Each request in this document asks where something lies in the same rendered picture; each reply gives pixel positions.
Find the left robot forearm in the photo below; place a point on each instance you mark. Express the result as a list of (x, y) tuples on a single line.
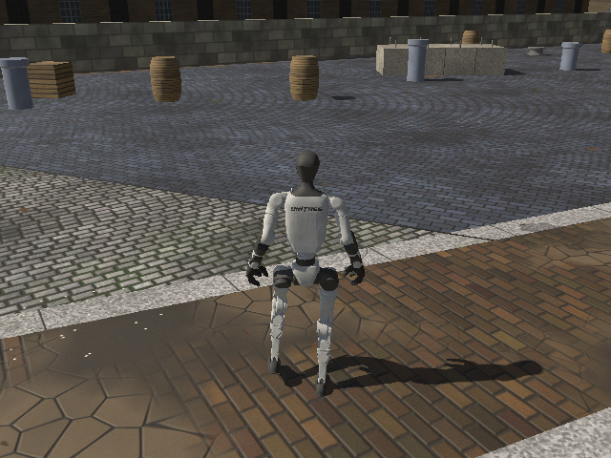
[(258, 253)]

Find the robot right foot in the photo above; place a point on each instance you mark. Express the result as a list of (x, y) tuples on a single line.
[(321, 389)]

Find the right robot forearm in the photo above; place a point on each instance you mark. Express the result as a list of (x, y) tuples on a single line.
[(353, 253)]

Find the robot right hand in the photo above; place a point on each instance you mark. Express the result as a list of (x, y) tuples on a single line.
[(353, 271)]

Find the left robot thigh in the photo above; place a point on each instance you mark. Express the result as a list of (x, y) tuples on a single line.
[(282, 279)]

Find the robot left hand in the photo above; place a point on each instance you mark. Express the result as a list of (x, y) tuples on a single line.
[(250, 272)]

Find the robot left upper arm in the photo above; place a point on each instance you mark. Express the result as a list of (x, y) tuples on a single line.
[(275, 202)]

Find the robot right upper arm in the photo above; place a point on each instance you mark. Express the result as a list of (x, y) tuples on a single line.
[(337, 203)]

